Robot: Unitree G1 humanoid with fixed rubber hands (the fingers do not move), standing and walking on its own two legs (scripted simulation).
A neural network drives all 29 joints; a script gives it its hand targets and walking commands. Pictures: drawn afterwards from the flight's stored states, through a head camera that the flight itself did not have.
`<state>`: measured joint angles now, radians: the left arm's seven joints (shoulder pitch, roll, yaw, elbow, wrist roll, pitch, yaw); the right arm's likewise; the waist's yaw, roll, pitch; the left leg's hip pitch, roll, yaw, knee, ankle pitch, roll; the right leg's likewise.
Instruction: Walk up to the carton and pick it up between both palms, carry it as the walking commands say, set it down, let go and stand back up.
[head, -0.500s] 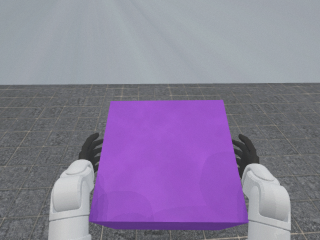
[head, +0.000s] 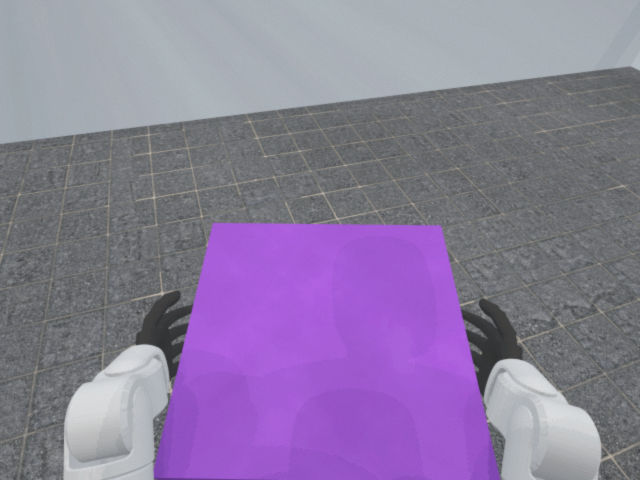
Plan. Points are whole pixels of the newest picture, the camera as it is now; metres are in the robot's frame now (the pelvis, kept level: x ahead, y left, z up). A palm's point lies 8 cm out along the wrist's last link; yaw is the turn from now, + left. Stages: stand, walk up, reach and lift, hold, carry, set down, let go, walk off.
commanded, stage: carry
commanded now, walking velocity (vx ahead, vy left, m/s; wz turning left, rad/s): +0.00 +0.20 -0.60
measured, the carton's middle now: (325, 364) +0.26 +0.01 +0.02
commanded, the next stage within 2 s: none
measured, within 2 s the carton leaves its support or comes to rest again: neither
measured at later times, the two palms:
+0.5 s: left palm (130, 379) +0.20 +0.22 +0.08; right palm (514, 478) +0.13 -0.15 +0.10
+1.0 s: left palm (167, 425) +0.16 +0.16 +0.09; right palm out of the picture -0.06 -0.14 +0.08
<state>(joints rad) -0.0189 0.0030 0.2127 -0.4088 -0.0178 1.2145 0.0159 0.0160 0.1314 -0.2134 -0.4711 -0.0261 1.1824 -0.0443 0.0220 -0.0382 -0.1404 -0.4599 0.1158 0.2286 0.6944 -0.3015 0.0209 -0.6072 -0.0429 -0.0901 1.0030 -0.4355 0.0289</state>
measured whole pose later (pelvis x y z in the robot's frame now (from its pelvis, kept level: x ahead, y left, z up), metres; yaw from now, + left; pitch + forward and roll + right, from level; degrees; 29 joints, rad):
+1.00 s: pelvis -0.13 +0.14 +0.01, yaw -32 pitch +3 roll +3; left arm 0.08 -0.14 0.24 -0.48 0.04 1.15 -0.02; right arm 0.08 0.09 -0.22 -0.54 -0.01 1.18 -0.01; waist -0.05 0.00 -0.10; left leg -0.64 0.05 0.05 1.11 -0.38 -0.07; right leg -0.41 -0.03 0.00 0.65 -0.29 -0.03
